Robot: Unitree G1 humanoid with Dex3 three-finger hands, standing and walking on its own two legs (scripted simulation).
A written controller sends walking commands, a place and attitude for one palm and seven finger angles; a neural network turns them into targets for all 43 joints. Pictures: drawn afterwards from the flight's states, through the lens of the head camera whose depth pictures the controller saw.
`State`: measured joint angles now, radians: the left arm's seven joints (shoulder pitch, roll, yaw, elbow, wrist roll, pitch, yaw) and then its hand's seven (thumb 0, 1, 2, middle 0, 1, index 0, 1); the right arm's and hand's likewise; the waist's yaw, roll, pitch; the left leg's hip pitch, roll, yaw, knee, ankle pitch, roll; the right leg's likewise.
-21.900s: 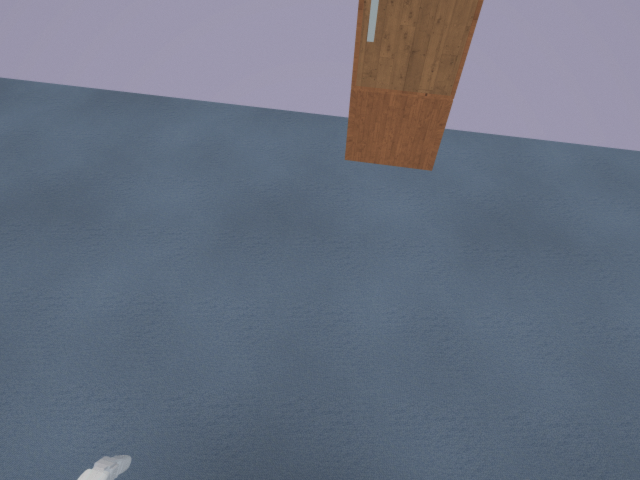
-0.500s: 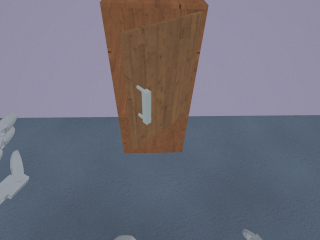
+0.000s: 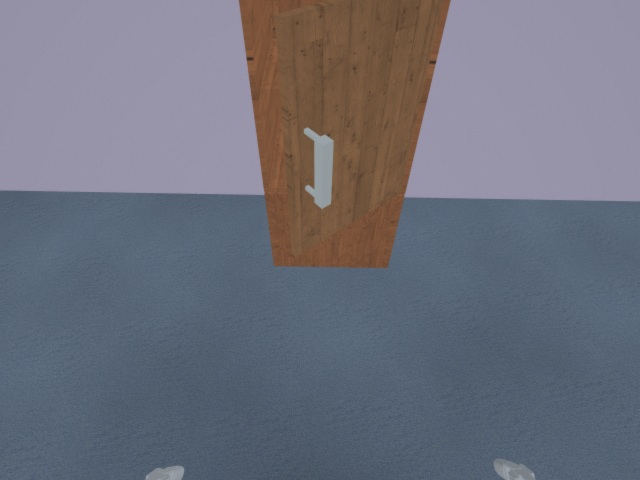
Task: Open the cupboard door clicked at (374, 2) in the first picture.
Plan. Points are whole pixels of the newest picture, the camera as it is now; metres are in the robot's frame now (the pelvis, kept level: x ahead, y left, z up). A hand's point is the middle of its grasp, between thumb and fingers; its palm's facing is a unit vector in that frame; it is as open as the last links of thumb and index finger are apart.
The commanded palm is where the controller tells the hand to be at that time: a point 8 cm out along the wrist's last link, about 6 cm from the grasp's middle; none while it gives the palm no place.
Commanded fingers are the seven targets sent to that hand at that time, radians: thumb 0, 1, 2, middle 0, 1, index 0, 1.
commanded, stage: let the arm hang, fingers relaxed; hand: left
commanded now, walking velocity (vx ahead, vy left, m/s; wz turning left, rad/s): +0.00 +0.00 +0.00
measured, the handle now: (316, 168) +0.71 +0.04 -0.04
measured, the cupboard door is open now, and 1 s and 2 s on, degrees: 40 40 40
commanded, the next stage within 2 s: look to check the result in 0.82 s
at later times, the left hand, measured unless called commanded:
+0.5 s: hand out of the picture +0.01 +0.27 -0.14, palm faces +0.04 -0.94 -0.35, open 7.4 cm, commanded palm none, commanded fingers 0.00 0.90 0.90 -0.20 -0.30 -0.20 -0.30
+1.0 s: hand out of the picture +0.06 +0.25 -0.15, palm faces +0.01 -0.95 -0.31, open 7.4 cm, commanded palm none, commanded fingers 0.00 0.90 0.90 -0.20 -0.30 -0.20 -0.30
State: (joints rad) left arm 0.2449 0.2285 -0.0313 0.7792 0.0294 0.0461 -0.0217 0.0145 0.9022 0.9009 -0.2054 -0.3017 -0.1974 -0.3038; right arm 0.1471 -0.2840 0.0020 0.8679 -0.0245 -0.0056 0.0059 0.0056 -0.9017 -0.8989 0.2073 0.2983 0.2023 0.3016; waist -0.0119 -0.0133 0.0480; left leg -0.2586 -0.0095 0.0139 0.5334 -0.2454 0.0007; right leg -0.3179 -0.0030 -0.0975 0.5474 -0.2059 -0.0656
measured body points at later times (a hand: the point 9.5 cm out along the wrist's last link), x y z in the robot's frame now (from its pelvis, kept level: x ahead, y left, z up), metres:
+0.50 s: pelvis -0.02 +0.02 +0.01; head -0.02 +0.00 +0.46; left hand +0.01 +0.32 -0.12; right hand -0.01 -0.25 -0.15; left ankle +0.03 +0.12 -0.73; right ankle +0.06 -0.08 -0.73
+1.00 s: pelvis +0.02 +0.02 +0.01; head +0.02 +0.01 +0.46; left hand +0.06 +0.30 -0.13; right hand +0.05 -0.27 -0.13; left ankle +0.03 +0.12 -0.73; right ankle +0.06 -0.08 -0.73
